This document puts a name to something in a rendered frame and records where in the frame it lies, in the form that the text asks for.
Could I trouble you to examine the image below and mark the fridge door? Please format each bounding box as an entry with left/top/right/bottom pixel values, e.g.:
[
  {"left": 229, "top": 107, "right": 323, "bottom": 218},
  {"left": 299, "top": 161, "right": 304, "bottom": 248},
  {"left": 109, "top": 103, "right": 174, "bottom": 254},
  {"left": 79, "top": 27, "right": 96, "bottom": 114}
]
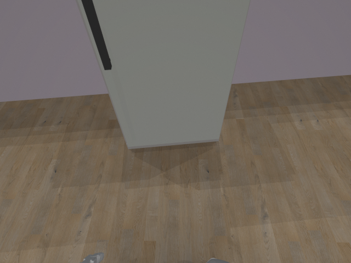
[{"left": 78, "top": 0, "right": 250, "bottom": 147}]

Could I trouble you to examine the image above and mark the handle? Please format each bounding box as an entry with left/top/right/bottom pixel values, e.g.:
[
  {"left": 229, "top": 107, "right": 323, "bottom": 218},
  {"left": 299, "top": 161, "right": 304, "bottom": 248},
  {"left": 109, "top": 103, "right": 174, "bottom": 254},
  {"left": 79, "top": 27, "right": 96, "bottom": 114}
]
[{"left": 81, "top": 0, "right": 112, "bottom": 70}]

